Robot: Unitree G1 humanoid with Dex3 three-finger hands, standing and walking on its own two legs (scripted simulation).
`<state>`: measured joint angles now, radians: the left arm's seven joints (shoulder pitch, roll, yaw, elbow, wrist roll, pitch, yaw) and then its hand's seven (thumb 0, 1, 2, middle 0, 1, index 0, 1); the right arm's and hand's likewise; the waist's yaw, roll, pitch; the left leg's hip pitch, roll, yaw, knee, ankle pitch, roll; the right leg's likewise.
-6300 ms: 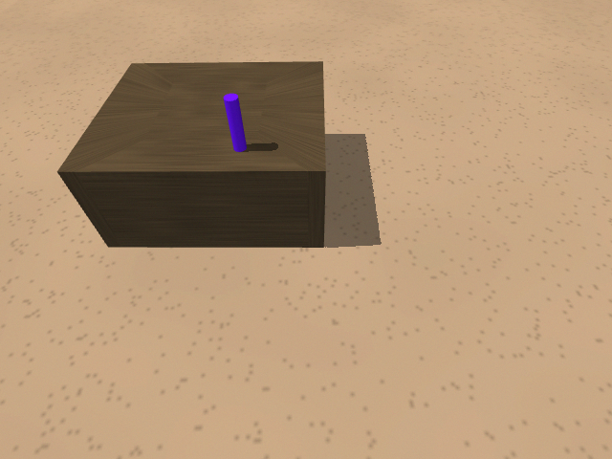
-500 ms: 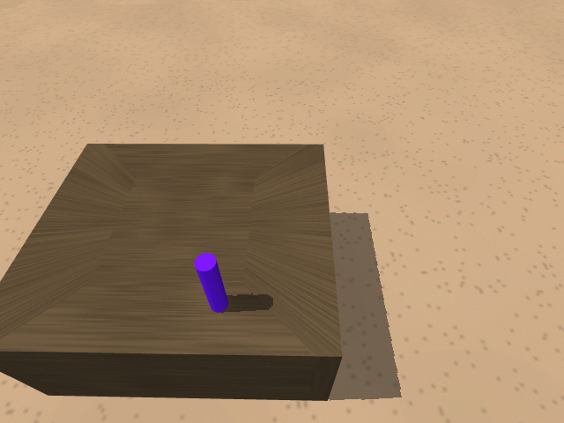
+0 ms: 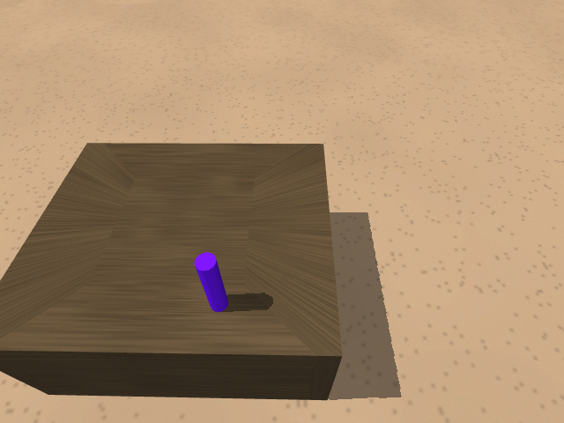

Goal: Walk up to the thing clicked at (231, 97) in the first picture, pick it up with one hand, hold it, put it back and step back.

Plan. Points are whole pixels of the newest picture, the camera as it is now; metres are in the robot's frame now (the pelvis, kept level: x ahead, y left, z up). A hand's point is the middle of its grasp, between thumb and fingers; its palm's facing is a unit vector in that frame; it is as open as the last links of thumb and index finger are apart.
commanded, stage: stand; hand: left
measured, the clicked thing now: (213, 284) +0.47 +0.20 -0.26
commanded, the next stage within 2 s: go down in 0.32 s
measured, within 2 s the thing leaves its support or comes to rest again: neither
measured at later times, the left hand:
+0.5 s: hand out of the picture +0.09 +0.25 -0.16, palm faces +0.01 -0.95 -0.32, open 7.8 cm
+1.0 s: hand out of the picture +0.14 +0.27 -0.15, palm faces +0.06 -0.94 -0.33, open 16.2 cm
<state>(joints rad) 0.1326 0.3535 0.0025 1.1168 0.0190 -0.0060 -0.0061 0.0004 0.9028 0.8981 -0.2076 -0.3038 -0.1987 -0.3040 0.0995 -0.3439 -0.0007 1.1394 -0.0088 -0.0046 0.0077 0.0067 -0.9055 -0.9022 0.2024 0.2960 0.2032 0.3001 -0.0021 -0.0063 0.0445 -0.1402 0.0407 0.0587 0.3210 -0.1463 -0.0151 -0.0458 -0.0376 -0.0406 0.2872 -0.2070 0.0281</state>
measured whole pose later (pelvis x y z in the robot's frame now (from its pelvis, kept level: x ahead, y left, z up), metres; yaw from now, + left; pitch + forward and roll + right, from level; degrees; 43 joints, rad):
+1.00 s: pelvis +0.00 +0.00 -0.02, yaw +1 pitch +7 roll -1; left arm 0.12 0.36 0.15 0.68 0.02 0.25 -0.06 0.00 -0.25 0.11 -0.08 -0.03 -0.06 -0.04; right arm 0.19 -0.28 -0.10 0.69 0.03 -0.08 -0.03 0.00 0.33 -0.10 0.06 0.05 0.06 0.05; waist -0.02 0.00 -0.02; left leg -0.48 0.05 0.03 0.64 -0.27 -0.01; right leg -0.38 -0.04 -0.05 0.61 -0.35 0.02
